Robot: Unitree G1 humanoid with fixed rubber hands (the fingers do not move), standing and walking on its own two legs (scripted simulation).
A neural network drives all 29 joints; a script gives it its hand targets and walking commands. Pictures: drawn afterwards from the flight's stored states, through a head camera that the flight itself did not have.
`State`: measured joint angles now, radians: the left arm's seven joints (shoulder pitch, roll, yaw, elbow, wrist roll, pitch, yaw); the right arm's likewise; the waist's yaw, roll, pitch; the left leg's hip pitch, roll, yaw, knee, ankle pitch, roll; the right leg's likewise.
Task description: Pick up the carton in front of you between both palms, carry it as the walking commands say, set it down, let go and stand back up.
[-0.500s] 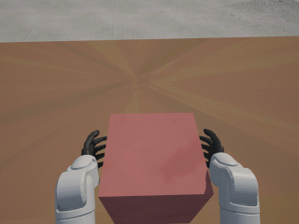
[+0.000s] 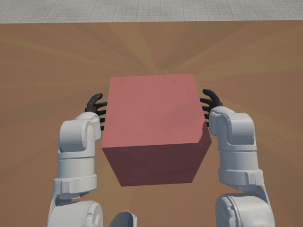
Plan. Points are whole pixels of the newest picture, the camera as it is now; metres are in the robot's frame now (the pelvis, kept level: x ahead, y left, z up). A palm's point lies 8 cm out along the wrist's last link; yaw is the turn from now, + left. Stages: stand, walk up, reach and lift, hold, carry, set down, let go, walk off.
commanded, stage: carry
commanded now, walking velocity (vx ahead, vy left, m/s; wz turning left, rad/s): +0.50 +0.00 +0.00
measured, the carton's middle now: (154, 134) +0.37 +0.02 +0.01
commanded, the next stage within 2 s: none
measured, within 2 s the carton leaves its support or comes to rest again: neither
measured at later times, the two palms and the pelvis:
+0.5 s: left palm (119, 42) +0.73 +0.15 +0.05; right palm (201, 45) +0.70 -0.15 +0.05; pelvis +0.35 +0.02 -0.04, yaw -2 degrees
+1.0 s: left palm (130, 13) +1.02 +0.14 +0.01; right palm (192, 11) +1.04 -0.16 +0.00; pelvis +0.67 -0.03 -0.08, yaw +0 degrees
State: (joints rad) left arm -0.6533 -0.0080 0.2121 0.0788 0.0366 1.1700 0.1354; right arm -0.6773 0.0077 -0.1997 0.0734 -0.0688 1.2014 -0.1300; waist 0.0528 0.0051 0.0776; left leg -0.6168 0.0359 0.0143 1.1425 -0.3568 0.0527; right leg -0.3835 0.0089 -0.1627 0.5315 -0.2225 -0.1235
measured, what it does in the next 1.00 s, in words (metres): goes down: left foot 0.04 m lower, then right foot 0.04 m lower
